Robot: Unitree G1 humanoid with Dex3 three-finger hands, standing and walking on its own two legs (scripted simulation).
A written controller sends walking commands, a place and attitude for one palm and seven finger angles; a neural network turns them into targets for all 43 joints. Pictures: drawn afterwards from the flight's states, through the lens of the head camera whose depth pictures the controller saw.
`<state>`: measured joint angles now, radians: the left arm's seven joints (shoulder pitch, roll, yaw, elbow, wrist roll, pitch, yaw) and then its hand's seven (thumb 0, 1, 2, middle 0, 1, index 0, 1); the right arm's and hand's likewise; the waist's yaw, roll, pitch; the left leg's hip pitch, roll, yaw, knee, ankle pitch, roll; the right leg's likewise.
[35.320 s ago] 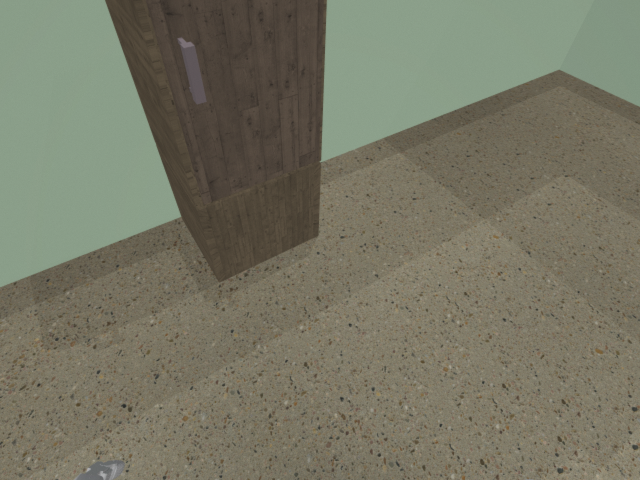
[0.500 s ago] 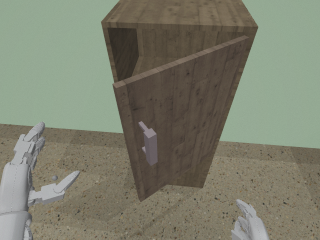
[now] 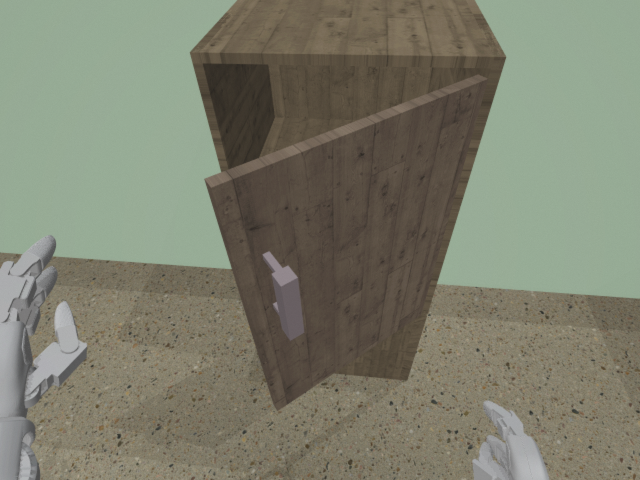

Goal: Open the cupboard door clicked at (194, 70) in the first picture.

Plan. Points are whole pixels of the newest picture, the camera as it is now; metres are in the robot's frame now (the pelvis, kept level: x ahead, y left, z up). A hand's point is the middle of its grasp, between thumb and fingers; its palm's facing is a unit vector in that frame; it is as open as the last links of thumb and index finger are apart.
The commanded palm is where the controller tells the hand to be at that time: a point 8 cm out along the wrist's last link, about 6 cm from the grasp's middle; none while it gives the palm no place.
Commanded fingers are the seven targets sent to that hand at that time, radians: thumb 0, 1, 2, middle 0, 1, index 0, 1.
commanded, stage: draw the hand back to the body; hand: left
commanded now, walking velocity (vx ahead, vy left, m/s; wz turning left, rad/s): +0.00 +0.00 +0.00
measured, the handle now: (281, 295) +0.33 +0.10 +0.06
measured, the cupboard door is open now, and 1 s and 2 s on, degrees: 40 40 40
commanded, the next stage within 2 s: step back with the hand held close in 0.10 s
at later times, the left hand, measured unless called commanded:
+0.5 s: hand (68, 361) +0.18 +0.26 +0.15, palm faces +0.34 -0.78 -0.52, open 7.4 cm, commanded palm +0.12 +0.31 +0.17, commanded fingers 0.00 0.90 0.90 -0.20 -0.30 -0.20 -0.30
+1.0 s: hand out of the picture +0.05 +0.29 +0.16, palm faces +0.48 -0.73 -0.49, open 7.4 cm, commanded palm -0.01 +0.32 +0.17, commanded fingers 0.00 0.90 0.90 -0.20 -0.30 -0.20 -0.30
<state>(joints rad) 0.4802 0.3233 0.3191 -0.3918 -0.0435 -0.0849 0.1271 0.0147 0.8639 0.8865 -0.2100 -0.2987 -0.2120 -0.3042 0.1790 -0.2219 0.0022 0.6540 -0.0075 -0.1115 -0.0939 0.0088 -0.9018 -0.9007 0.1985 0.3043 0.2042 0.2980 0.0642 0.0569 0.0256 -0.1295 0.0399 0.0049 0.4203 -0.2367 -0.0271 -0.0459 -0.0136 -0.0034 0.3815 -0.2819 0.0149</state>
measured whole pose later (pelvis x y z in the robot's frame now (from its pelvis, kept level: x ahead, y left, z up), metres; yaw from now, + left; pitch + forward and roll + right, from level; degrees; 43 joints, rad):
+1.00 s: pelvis -0.14 +0.01 -0.02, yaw +3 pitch -2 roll -2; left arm 0.56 0.40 0.45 -0.54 -0.02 -0.22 0.16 0.02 0.88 0.90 -0.21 -0.30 -0.22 -0.30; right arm 0.22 -0.21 0.00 0.61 0.00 -0.11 -0.08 0.01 -0.90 -0.90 0.20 0.30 0.21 0.30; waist 0.01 0.02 0.08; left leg -0.48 0.03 -0.02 0.64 -0.29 0.00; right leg -0.36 0.01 0.03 0.56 -0.17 0.03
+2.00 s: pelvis -0.32 +0.01 +0.00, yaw -3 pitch -1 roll +1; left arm 0.55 0.40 0.41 -0.42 -0.03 -0.21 0.16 0.01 0.88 0.90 -0.22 -0.30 -0.22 -0.31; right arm 0.28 -0.22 -0.01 0.69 0.00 -0.10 -0.07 0.01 -0.90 -0.90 0.20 0.30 0.20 0.30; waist 0.00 -0.02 0.00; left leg -0.43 0.02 0.06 0.81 -0.32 0.00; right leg -0.13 0.05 -0.04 0.47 -0.33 -0.08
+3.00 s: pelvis -0.32 +0.04 +0.00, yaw +0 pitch -1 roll -1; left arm 0.37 0.17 0.01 1.14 0.00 0.03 0.02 0.01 0.95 0.90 -0.21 -0.30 -0.21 -0.30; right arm 0.29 -0.18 0.01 1.12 -0.02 0.04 -0.03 0.00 -0.91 -0.90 0.19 0.30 0.20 0.30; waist 0.00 -0.01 0.09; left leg -0.31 0.00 0.03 0.46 -0.14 0.03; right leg -0.09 0.03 -0.08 0.42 -0.31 -0.04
